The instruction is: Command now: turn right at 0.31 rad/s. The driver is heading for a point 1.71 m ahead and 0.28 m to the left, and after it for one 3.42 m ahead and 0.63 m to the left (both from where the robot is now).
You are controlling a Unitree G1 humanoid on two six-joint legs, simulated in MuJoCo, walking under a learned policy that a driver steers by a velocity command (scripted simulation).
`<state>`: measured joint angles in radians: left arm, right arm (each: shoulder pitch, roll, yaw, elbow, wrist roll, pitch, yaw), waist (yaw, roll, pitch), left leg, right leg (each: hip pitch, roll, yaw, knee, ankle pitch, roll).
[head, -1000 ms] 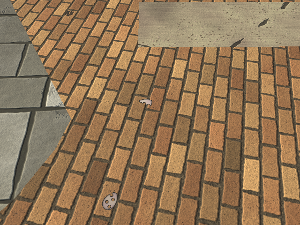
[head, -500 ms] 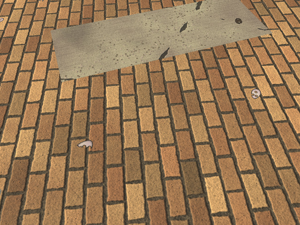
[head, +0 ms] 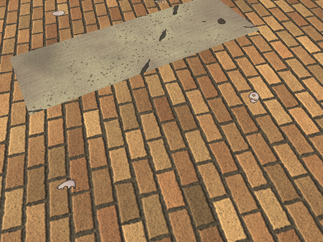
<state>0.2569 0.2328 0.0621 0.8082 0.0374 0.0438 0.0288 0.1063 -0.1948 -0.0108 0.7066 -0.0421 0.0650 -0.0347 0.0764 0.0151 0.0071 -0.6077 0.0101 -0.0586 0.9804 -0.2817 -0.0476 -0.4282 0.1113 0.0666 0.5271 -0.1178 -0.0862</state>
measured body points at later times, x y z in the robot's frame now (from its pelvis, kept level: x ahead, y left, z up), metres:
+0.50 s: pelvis +0.03 +0.05 +0.01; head +0.04 +0.07 +0.46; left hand +0.16 +0.27 -0.13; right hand +0.04 -0.19 -0.12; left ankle +0.02 +0.13 -0.73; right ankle +0.04 -0.06 -0.73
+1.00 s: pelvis +0.06 +0.04 +0.02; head +0.06 +0.03 +0.47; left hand +0.09 +0.26 -0.14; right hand +0.06 -0.20 -0.14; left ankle +0.02 +0.14 -0.73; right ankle +0.04 -0.06 -0.73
